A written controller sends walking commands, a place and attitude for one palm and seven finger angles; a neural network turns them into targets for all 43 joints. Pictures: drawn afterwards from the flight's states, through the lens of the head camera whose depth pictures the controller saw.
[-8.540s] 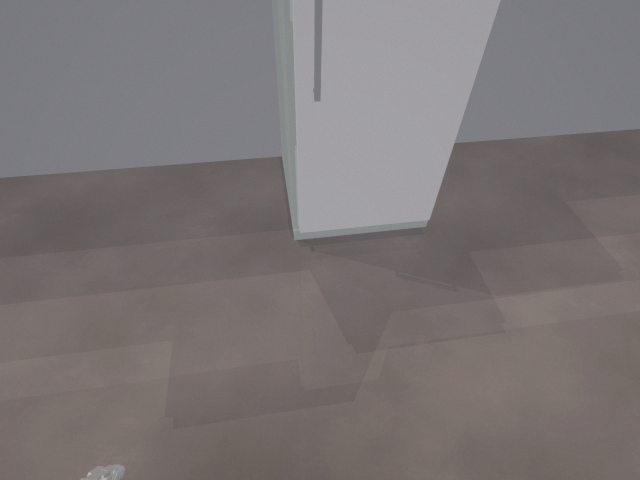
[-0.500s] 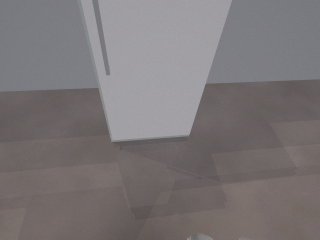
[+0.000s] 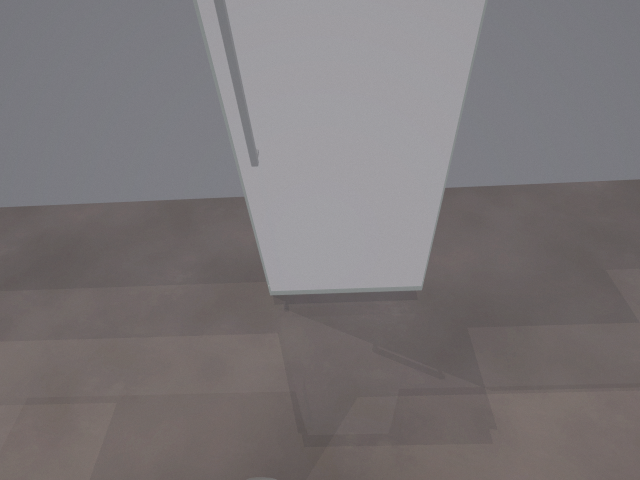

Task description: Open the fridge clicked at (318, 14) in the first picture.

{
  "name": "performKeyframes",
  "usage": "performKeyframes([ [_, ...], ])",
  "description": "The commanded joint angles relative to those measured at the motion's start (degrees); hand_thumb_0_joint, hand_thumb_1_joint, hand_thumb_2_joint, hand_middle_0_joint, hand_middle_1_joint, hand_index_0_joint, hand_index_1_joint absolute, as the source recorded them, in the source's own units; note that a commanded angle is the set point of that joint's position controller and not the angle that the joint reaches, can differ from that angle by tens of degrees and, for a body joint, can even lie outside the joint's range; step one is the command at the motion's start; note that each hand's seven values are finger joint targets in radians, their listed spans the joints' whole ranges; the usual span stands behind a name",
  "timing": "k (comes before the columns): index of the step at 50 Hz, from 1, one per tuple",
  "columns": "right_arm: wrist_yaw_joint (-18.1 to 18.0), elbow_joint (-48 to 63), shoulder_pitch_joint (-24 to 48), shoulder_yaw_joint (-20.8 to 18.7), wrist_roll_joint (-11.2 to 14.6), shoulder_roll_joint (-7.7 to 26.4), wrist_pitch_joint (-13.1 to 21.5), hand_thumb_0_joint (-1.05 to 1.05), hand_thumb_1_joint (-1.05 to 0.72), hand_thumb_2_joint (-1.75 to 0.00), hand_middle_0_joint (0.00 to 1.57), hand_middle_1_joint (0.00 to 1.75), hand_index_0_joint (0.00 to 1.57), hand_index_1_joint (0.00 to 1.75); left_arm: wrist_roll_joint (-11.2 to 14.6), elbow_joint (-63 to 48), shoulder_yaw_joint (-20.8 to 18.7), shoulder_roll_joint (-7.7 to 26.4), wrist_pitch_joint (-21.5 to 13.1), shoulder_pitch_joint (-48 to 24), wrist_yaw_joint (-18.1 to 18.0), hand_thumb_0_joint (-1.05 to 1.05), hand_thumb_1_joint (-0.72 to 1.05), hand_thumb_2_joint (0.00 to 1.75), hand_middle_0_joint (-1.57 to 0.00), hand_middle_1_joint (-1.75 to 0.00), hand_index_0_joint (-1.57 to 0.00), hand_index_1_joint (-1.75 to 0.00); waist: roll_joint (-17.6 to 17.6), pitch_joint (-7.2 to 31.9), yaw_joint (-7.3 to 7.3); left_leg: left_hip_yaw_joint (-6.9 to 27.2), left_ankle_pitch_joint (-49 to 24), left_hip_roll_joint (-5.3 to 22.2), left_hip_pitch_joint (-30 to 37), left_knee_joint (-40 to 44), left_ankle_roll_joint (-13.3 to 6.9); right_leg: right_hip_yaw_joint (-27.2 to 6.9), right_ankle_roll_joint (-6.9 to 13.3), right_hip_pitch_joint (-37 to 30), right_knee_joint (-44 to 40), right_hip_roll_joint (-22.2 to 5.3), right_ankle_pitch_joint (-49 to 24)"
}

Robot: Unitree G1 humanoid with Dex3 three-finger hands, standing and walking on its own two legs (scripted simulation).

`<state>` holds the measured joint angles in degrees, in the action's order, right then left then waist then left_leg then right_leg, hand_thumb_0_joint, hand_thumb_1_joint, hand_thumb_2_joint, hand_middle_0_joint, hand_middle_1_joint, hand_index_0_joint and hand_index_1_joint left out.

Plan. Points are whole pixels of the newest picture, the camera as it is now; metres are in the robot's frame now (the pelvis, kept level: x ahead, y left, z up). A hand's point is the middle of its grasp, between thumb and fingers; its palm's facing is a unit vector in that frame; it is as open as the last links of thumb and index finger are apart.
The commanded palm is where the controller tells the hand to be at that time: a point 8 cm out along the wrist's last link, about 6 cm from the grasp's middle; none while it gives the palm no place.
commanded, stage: take the last steps up to it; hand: left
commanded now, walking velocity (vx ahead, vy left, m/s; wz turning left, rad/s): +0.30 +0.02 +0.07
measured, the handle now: (236, 66) +0.85 +0.22 +0.15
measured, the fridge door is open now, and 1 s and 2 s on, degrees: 0 0 0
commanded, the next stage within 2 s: come to a stop and stand still in 1.16 s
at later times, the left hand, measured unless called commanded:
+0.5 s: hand out of the picture +0.05 +0.24 -0.18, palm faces +0.09 -0.98 -0.15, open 7.4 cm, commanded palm none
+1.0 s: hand (225, 386) +0.31 +0.20 -0.17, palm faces +0.04 -0.98 -0.21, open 7.2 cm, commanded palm none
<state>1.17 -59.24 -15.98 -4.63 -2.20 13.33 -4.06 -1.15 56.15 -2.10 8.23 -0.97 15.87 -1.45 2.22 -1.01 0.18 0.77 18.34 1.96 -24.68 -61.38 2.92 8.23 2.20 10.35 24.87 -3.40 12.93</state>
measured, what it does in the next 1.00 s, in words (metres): walks ahead: left foot, then right foot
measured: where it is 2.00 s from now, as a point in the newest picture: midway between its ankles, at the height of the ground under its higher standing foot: (332, 449)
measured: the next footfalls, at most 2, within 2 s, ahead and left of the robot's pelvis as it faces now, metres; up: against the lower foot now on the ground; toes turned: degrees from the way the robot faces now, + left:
left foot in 0.26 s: +0.05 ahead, +0.17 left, +0.00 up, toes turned +8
right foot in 0.72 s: +0.31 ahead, -0.09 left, +0.00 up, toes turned -9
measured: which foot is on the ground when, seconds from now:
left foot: up 0.00-0.24, down 0.26-0.72, up 0.74-1.00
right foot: down 0.00-0.26, up 0.28-0.70, down 0.72-1.00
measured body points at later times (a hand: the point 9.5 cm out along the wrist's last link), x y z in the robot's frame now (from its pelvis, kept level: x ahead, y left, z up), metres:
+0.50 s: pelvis +0.07 +0.06 +0.00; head +0.07 +0.08 +0.45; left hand +0.05 +0.29 -0.17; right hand +0.06 -0.16 -0.15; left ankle +0.01 +0.16 -0.75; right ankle +0.12 -0.07 -0.67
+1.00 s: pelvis +0.25 +0.01 +0.00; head +0.26 +0.01 +0.44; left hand +0.30 +0.25 -0.16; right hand +0.28 -0.23 -0.16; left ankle +0.30 +0.15 -0.70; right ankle +0.27 -0.09 -0.75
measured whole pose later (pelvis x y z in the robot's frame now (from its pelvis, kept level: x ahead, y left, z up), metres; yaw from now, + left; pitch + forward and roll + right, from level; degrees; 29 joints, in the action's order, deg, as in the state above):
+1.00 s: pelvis +0.25 +0.01 +0.00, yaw +0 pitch -1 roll -1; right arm 0.5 -59.4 -14.3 -3.5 -1.9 9.9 0.7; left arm -1.4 60.5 -3.3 9.9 -3.2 13.0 -0.8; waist 1.0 -1.5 1.2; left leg -4.6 16.0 7.2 -28.9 -52.7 1.1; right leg 9.6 2.6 11.6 23.7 -0.7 11.4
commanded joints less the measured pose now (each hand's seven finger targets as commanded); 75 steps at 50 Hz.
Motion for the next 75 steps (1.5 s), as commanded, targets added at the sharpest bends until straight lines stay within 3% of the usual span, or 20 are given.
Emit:
performKeyframes([
  [1,0.3,4.4,5.2,0.0,0.2,1.7,2.4,0.0,-0.9,-0.9,0.2,0.3,0.2,0.3,-0.4,0.1,-2.0,9.9,-1.8,7.1,-0.1,0.0,0.9,0.9,-0.2,-0.3,-0.2,-0.3,-10.3,-3.3,-3.46,-1.5,0.5,2.6,-8.1,6.3,0.0,-17.1,4.3,-4.5,-17.2,-15.0,16.4],
  [7,0.4,4.0,5.8,1.1,0.9,-0.5,4.0,0.0,-0.9,-0.9,0.2,0.3,0.2,0.3,-0.9,4.1,-2.1,10.9,-1.8,9.6,0.4,0.0,0.9,0.9,-0.2,-0.3,-0.2,-0.3,-11.5,-2.4,-3.89,-5.8,5.2,1.4,1.3,22.4,-1.9,-15.3,5.8,-2.1,-16.9,-14.6,15.4],
  [11,-0.7,0.2,-3.7,1.5,1.2,-0.3,5.3,0.0,-0.9,-0.9,0.2,0.3,0.2,0.3,0.0,5.5,-1.9,9.2,-0.8,6.6,0.8,0.0,0.9,0.9,-0.2,-0.3,-0.2,-0.3,-7.2,-1.7,1.06,-9.6,-1.6,-0.3,23.0,38.2,-2.3,-8.3,2.0,11.6,-9.3,-9.0,20.3],
  [13,-1.9,-2.0,-12.2,-0.4,0.8,7.4,5.8,0.0,-0.9,-0.9,0.2,0.3,0.2,0.3,0.2,3.4,-0.7,3.3,-0.5,4.6,1.5,0.0,0.9,0.9,-0.2,-0.3,-0.2,-0.3,13.3,-2.5,5.05,14.6,19.3,17.0,31.3,49.9,-8.1,0.3,-2.5,27.7,14.3,-0.2,18.0],
  [14,-2.3,-2.0,-14.1,-0.7,0.5,10.1,5.6,0.0,-0.9,-0.9,0.2,0.3,0.2,0.3,-0.1,0.8,-0.6,3.4,-0.6,0.5,1.6,0.0,0.9,0.9,-0.2,-0.3,-0.2,-0.3,13.3,-6.0,6.25,22.8,25.9,23.0,26.8,55.7,-11.9,-0.9,-2.4,31.4,24.0,0.0,18.1],
  [20,-3.0,-0.7,-5.9,1.5,1.2,2.2,7.8,0.0,-0.9,-0.9,0.2,0.3,0.2,0.3,-0.7,4.4,-1.5,3.6,0.2,3.4,2.8,0.0,0.9,0.9,-0.2,-0.3,-0.2,-0.3,4.8,-8.1,0.05,4.4,0.4,14.0,17.9,55.1,-10.0,-5.3,-3.6,27.1,37.2,-3.9,0.5],
  [31,-3.1,-4.7,-11.7,0.8,0.4,2.5,8.0,0.0,-0.9,-0.9,0.2,0.3,0.2,0.3,0.1,-1.5,-1.5,3.3,-0.3,-11.0,3.2,0.0,0.9,0.9,-0.2,-0.3,-0.2,-0.3,5.6,-8.9,2.29,-1.9,-22.5,14.9,21.9,48.7,-11.2,-1.6,-2.3,21.2,14.4,-2.0,-1.2],
  [34,-2.9,-4.9,-10.1,0.6,0.6,3.4,7.7,0.0,-0.9,-0.9,0.2,0.3,0.2,0.3,-0.1,1.4,-2.3,5.6,-1.4,-0.3,3.0,0.0,0.9,0.9,-0.2,-0.3,-0.2,-0.3,3.0,-2.2,-3.24,-5.0,-34.2,12.5,20.4,34.2,-8.8,1.2,-0.3,3.3,6.2,2.1,-2.8],
  [35,-2.5,-4.9,-10.3,0.6,1.1,2.7,7.9,0.0,-0.9,-0.9,0.2,0.3,0.2,0.3,-0.5,4.2,-3.1,8.7,-2.3,8.2,2.6,0.0,0.9,0.9,-0.2,-0.3,-0.2,-0.3,-1.2,3.3,-6.87,-6.9,-30.8,9.7,13.3,22.0,-6.7,-2.0,1.1,-11.3,4.3,0.1,-5.0],
  [36,-1.9,-3.6,-12.8,1.2,2.0,-0.8,8.2,0.0,-0.9,-0.9,0.2,0.3,0.2,0.3,-0.8,6.2,-4.8,15.3,-3.1,16.2,1.8,0.0,0.9,0.9,-0.2,-0.3,-0.2,-0.3,-15.5,12.0,-8.96,-10.4,-6.3,2.2,-0.4,2.8,-4.2,-22.6,6.4,-25.3,0.2,-15.5,-7.1],
  [37,-2.1,-1.2,-9.7,1.4,2.3,-0.7,8.0,0.0,-0.9,-0.9,0.2,0.3,0.2,0.3,0.5,6.7,-4.8,18.4,-2.7,18.5,1.6,0.0,0.9,0.9,-0.2,-0.3,-0.2,-0.3,-15.1,12.5,-8.48,-4.8,16.3,-1.3,-7.5,-11.5,-4.3,-35.6,11.1,-24.6,-6.8,-23.6,-10.8],
  [39,-1.8,-0.4,-4.4,0.8,1.8,-0.4,7.3,0.0,-0.9,-0.9,0.2,0.3,0.2,0.3,0.5,3.3,-3.9,14.2,-2.2,6.3,1.0,0.0,0.9,0.9,-0.2,-0.3,-0.2,-0.3,-8.8,3.7,-5.54,0.1,7.5,4.3,-11.4,-17.7,-4.9,-31.6,10.7,-9.8,-11.7,-21.4,10.3],
  [44,-1.0,-2.4,-9.2,1.0,0.4,-3.3,4.5,0.0,-0.9,-0.9,0.2,0.3,0.2,0.3,-0.2,1.3,-1.6,7.2,-2.7,-3.4,0.6,0.0,0.9,0.9,-0.2,-0.3,-0.2,-0.3,-9.0,-1.7,2.48,-3.1,-1.6,6.1,-1.1,-2.6,-2.4,-10.4,5.5,10.7,-15.9,-12.3,6.7],
  [54,-0.3,2.0,-0.6,1.6,0.8,-1.9,7.0,0.0,-0.9,-0.9,0.2,0.3,0.2,0.3,0.0,3.8,-2.3,9.4,-2.4,1.6,1.1,0.0,0.9,0.9,-0.2,-0.3,-0.2,-0.3,-6.0,-2.4,0.57,-8.3,-6.9,2.2,10.4,29.9,-2.2,-8.7,5.6,5.2,-8.4,-11.0,3.3],
  [55,-0.5,0.9,-3.5,1.4,0.8,-0.7,7.4,0.0,-0.9,-0.9,0.2,0.3,0.2,0.3,0.2,3.7,-2.1,8.6,-2.1,1.4,1.1,0.0,0.9,0.9,-0.2,-0.3,-0.2,-0.3,-3.2,-1.5,1.9,-7.8,-7.2,2.0,16.7,33.3,-2.1,-7.1,4.4,8.2,-4.0,-8.9,4.6],
  [57,-1.4,-0.6,-12.3,-0.4,0.0,8.1,7.6,0.0,-0.9,-0.9,0.2,0.3,0.2,0.3,0.5,1.9,-1.3,3.6,-1.7,2.5,1.7,0.0,0.9,0.9,-0.2,-0.3,-0.2,-0.3,15.3,0.7,4.67,16.6,-3.1,19.2,27.8,45.7,-10.0,1.7,-0.9,21.8,21.3,1.7,15.3],
  [58,-1.9,-0.9,-13.1,-0.4,0.3,8.9,7.0,0.0,-0.9,-0.9,0.2,0.3,0.2,0.3,-0.1,0.4,-1.0,5.0,-1.6,-0.3,1.4,0.0,0.9,0.9,-0.2,-0.3,-0.2,-0.3,14.9,0.1,4.92,22.3,-0.1,22.8,25.3,49.5,-12.9,-2.5,-1.0,24.6,31.4,2.0,21.5],
  [68,-3.7,0.0,-0.2,2.6,1.3,1.3,7.4,0.0,-0.9,-0.9,0.2,0.3,0.2,0.3,0.2,5.4,0.2,1.8,0.8,3.7,0.2,0.0,0.9,0.9,-0.2,-0.3,-0.2,-0.3,3.1,1.8,-1.19,-2.4,-49.3,13.6,17.9,42.7,-10.6,-5.0,-4.3,10.7,19.0,-1.1,3.2],
  [73,-3.9,-1.3,0.2,0.6,1.4,2.6,4.7,0.0,-0.9,-0.9,0.2,0.3,0.2,0.3,0.0,4.1,-0.9,5.3,1.7,2.5,-0.2,0.0,0.9,0.9,-0.2,-0.3,-0.2,-0.3,6.3,-1.9,-1.06,-1.2,-42.2,13.1,16.3,37.5,-9.0,-3.9,-3.4,6.1,7.5,-0.4,-1.3],
  [75,-3.6,-0.6,0.4,0.0,1.6,1.8,3.9,0.0,-0.9,-0.9,0.2,0.3,0.2,0.3,-0.4,4.2,-1.6,8.2,1.1,4.6,-0.5,0.0,0.9,0.9,-0.2,-0.3,-0.2,-0.3,0.3,0.6,-1.85,-4.3,-27.8,8.5,13.5,31.0,-5.3,-8.0,-2.4,0.7,3.1,-4.3,-24.8],
])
